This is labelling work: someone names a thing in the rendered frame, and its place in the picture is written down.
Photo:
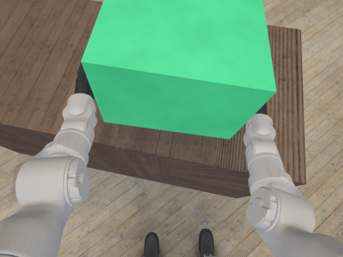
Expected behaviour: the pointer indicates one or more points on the robot left hand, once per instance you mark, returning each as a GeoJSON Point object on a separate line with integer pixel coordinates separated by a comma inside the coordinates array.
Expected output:
{"type": "Point", "coordinates": [82, 84]}

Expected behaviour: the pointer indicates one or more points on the right robot forearm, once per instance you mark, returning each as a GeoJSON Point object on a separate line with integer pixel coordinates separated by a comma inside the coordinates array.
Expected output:
{"type": "Point", "coordinates": [263, 159]}

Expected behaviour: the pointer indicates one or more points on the carton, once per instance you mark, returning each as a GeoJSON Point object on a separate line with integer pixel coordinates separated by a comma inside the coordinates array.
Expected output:
{"type": "Point", "coordinates": [200, 67]}

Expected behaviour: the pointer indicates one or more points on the robot right foot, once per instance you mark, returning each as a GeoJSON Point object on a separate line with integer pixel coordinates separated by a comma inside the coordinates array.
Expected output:
{"type": "Point", "coordinates": [206, 244]}

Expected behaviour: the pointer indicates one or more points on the robot right hand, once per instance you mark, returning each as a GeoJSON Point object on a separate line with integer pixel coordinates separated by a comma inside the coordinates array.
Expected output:
{"type": "Point", "coordinates": [262, 110]}

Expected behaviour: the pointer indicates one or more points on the robot foot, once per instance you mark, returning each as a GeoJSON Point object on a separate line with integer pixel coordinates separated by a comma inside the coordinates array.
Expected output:
{"type": "Point", "coordinates": [206, 244]}
{"type": "Point", "coordinates": [151, 247]}

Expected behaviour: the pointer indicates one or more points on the left robot forearm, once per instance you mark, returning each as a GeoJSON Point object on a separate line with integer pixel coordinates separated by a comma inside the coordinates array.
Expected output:
{"type": "Point", "coordinates": [77, 131]}

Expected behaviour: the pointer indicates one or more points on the robot right upper arm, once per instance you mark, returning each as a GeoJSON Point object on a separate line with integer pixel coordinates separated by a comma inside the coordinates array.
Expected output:
{"type": "Point", "coordinates": [285, 223]}

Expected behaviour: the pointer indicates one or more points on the robot left foot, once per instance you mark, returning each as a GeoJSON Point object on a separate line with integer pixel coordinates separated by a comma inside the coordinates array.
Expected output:
{"type": "Point", "coordinates": [151, 247]}

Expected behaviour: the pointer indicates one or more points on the pedestal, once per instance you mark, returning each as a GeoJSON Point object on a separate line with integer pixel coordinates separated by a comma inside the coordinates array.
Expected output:
{"type": "Point", "coordinates": [42, 43]}

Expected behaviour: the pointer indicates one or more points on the robot left upper arm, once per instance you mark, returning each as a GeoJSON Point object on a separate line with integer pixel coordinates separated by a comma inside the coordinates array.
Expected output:
{"type": "Point", "coordinates": [48, 189]}

